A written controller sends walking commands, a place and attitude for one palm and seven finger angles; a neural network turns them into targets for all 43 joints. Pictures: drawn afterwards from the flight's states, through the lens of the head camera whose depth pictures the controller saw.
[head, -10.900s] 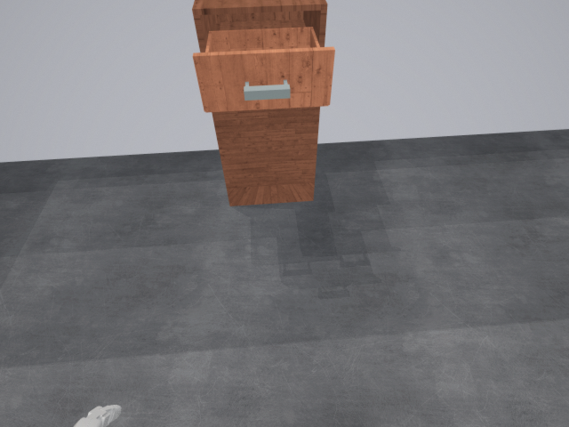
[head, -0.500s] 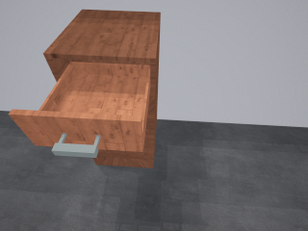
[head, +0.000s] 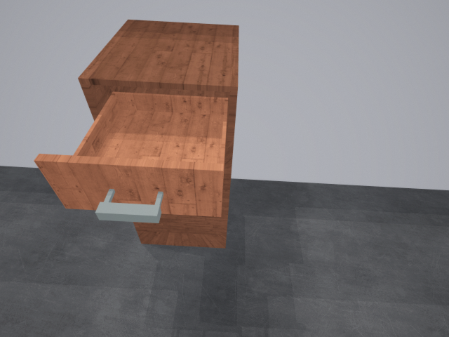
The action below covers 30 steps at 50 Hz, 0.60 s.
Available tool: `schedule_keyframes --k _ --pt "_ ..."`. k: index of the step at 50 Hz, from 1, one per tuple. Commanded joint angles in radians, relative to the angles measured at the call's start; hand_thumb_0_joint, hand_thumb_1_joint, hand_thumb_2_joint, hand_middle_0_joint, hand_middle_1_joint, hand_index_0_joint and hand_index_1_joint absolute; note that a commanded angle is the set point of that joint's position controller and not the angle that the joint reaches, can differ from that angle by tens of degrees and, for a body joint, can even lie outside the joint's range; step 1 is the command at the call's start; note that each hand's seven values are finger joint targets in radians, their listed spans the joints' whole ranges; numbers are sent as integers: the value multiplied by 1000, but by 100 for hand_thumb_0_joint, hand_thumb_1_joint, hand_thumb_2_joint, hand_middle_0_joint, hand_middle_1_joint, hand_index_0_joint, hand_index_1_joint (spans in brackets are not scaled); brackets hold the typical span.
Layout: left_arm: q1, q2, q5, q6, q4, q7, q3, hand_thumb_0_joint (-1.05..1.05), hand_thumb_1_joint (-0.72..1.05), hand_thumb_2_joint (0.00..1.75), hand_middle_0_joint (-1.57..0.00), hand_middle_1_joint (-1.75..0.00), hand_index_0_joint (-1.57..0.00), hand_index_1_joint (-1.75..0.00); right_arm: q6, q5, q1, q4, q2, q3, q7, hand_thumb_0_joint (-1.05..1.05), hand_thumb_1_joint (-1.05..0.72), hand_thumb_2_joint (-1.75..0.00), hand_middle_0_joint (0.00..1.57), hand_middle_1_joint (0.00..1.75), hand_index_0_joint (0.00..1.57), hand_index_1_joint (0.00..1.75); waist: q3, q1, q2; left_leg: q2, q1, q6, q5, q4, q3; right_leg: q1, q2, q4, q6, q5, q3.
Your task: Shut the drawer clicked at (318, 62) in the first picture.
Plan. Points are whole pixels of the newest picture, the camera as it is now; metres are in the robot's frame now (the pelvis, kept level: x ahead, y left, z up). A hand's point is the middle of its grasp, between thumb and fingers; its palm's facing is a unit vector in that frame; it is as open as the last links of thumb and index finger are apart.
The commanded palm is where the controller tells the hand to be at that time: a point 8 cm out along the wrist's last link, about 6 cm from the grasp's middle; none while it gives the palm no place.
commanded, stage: look again from close up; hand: left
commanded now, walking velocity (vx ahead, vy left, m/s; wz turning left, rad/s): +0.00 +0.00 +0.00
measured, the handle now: (132, 203) +0.36 +0.22 +0.01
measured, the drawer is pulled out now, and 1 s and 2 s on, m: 0.28 0.28 0.28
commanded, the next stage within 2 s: shuffle to correct the standing spot in 0.14 s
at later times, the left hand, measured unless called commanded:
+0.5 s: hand out of the picture -0.05 +0.19 -0.18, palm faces +0.02 -0.99 -0.14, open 7.4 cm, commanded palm none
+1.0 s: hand out of the picture +0.04 +0.15 -0.18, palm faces +0.06 -0.99 -0.11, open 7.4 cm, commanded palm none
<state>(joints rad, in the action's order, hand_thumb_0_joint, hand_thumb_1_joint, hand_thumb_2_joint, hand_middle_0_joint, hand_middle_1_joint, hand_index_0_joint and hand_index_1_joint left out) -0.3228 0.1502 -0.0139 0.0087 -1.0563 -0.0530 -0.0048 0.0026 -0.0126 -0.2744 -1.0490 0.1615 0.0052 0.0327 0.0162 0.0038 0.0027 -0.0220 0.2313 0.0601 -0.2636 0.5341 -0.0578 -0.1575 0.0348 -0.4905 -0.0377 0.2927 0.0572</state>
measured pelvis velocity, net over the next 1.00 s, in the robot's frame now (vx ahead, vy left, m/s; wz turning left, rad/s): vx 0.07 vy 0.01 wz -0.01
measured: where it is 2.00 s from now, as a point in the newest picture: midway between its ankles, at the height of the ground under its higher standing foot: outside the picture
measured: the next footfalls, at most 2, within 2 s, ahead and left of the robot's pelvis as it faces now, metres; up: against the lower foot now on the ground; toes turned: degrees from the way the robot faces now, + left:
right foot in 1.20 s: +0.10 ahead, -0.13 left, +0.00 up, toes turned -3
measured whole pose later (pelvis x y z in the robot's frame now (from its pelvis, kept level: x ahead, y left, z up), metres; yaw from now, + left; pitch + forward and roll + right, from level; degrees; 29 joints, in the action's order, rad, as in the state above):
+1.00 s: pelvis +0.07 +0.01 +0.00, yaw -1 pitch +0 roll -1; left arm -0.36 0.10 -0.01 -0.01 -1.08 -0.06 -0.01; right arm 0.04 0.00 -0.27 -1.09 0.14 0.00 0.06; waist 0.04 0.02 -0.05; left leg -0.04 0.18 0.10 -0.30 0.52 -0.11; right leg -0.16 -0.01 -0.59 0.00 0.38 0.06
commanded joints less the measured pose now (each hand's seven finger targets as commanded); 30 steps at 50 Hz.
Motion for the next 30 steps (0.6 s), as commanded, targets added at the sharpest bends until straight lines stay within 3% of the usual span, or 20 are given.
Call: schedule_keyframes --k 1,4,6,12,15,18,20,24,28,30 --pt "-73 77 -4 5 32 5 9 0 90 90 -20 -30 -20 -30 15 -6 -49 42 96 4 -3 0 -90 -90 20 30 20 30 119 0 35 133 90 6 -90 -225 195 -80 -101 106 -20 13 -112" --pt "-70 78 -4 2 38 9 9 0 90 90 -20 -30 -20 -30 18 -7 -53 42 110 7 -5 0 -90 -90 20 30 20 30 97 3 11 144 100 12 -153 -271 221 -61 -100 89 -12 7 -92" --pt "-72 81 -5 1 41 11 9 0 90 90 -20 -30 -20 -30 22 -5 -57 39 115 5 -5 0 -90 -90 20 30 20 30 73 6 26 151 97 16 -159 -295 241 -45 -99 72 -9 -2 -78" --pt "-85 70 -6 -1 26 12 4 0 90 90 -20 -30 -20 -30 25 -1 -69 18 114 6 -4 0 -90 -90 20 30 20 30 76 7 16 158 77 15 -172 -328 256 -66 -104 69 -1 -12 -71" --pt "-101 64 -14 -4 14 18 6 0 90 90 -20 -30 -20 -30 13 -5 -94 -4 127 13 -4 0 -90 -90 20 30 20 30 41 -2 7 180 50 33 -330 -352 289 -86 -73 18 -4 103 -34" --pt "-120 41 -20 -10 6 24 5 0 90 90 -20 -30 -20 -30 7 -6 -92 -14 139 20 -2 0 -90 -90 20 30 20 30 89 0 24 218 79 67 -439 -379 335 -138 -51 -60 -3 140 -9" --pt "-129 36 -19 -9 1 28 6 0 90 90 -20 -30 -20 -30 7 -7 -97 -21 134 23 -1 0 -90 -90 20 30 20 30 65 -1 12 220 48 79 -394 -361 332 -139 -47 -55 -6 119 -5" --pt "-132 14 -18 -5 -11 32 7 0 90 90 -20 -30 -20 -30 13 -7 -114 -39 122 25 2 0 -90 -90 20 30 20 30 101 -9 40 238 65 94 -386 -352 324 -150 -48 -63 -7 102 -9" --pt "-156 9 -16 3 -26 34 11 0 90 90 -20 -30 -20 -30 21 -5 -113 -44 108 24 3 0 -90 -90 20 30 20 30 120 -1 23 219 86 83 -330 -305 283 -117 -60 3 -16 71 -22" --pt "-172 20 -13 10 -31 33 13 0 90 90 -20 -30 -20 -30 26 -4 -106 -38 93 22 3 0 -90 -90 20 30 20 30 116 3 -20 188 115 67 -284 -262 244 -77 -77 42 -30 69 -59"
